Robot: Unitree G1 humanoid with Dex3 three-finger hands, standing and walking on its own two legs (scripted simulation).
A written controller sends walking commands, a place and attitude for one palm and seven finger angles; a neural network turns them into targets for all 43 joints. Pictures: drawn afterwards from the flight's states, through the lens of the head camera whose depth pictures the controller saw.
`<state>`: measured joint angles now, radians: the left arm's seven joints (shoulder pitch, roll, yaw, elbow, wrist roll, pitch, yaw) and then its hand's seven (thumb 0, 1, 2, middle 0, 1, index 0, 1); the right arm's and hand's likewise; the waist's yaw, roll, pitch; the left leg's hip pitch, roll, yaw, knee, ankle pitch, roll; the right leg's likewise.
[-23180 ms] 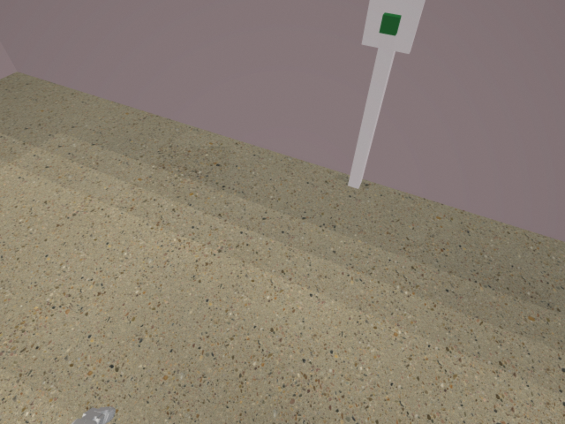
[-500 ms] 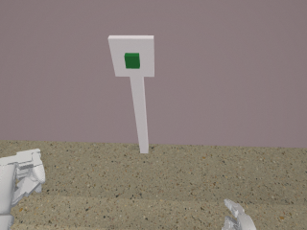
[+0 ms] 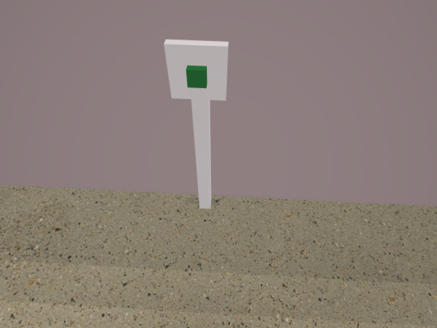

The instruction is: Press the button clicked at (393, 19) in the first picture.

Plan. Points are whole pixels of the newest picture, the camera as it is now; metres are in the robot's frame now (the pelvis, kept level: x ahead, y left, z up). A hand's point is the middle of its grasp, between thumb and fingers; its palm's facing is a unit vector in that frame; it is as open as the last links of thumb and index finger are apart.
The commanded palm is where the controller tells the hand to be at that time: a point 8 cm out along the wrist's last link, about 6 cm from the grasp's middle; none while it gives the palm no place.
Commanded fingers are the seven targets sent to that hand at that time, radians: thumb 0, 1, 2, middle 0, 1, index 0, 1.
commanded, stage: let the arm hang, fingers relaxed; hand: left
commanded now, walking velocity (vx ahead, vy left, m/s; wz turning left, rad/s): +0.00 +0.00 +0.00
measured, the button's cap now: (197, 76) +0.77 +0.12 +0.05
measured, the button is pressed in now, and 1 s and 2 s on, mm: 0 0 0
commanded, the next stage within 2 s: stand and wait in 0.56 s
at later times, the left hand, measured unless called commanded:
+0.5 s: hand out of the picture -0.04 +0.16 -0.18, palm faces +0.02 -0.99 -0.15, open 7.4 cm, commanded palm none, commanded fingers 0.00 0.90 0.90 -0.20 -0.30 -0.20 -0.30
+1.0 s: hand out of the picture -0.02 +0.16 -0.18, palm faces +0.02 -0.98 -0.18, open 7.4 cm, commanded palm none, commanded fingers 0.00 0.90 0.90 -0.20 -0.30 -0.20 -0.30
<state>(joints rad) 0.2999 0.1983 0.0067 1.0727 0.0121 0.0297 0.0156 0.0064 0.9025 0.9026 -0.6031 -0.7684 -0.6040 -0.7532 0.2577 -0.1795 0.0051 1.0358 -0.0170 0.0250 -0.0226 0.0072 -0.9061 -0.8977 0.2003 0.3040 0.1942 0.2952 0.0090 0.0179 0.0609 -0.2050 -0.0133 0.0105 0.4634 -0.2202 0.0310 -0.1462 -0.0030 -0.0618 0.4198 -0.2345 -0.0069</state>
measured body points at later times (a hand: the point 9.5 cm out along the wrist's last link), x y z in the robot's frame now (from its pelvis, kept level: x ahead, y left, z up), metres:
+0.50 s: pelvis -0.02 +0.00 +0.00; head -0.02 +0.00 +0.45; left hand -0.04 +0.21 -0.16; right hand -0.07 -0.20 -0.16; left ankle +0.02 +0.10 -0.74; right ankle +0.00 -0.12 -0.74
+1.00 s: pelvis -0.01 +0.00 +0.00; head +0.00 -0.01 +0.45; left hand -0.02 +0.21 -0.16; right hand -0.02 -0.21 -0.16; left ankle +0.02 +0.10 -0.74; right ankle +0.00 -0.12 -0.74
